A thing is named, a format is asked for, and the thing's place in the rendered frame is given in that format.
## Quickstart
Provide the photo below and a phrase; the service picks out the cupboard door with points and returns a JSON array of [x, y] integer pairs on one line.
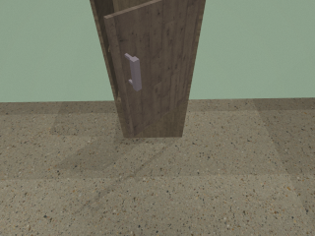
[[161, 34]]

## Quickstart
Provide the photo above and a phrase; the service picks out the handle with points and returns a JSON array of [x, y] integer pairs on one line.
[[136, 81]]

